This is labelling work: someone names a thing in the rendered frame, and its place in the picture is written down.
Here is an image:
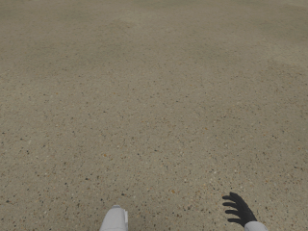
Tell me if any left robot thigh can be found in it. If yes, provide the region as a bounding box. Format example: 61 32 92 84
99 208 128 231

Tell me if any robot right hand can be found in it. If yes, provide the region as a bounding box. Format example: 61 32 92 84
222 192 258 228

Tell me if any robot right forearm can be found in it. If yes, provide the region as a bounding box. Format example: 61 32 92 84
244 220 269 231

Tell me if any left robot shin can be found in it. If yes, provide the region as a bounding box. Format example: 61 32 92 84
111 205 120 209

